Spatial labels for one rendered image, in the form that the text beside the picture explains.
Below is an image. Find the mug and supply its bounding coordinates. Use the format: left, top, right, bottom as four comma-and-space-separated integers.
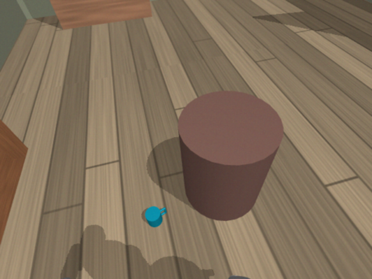
145, 206, 167, 227

